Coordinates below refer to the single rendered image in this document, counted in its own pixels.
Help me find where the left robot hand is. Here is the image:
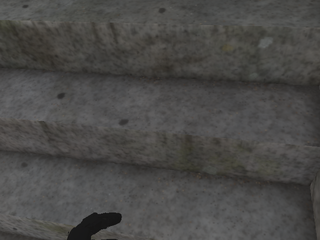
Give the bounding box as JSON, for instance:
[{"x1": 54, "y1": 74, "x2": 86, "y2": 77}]
[{"x1": 67, "y1": 212, "x2": 122, "y2": 240}]

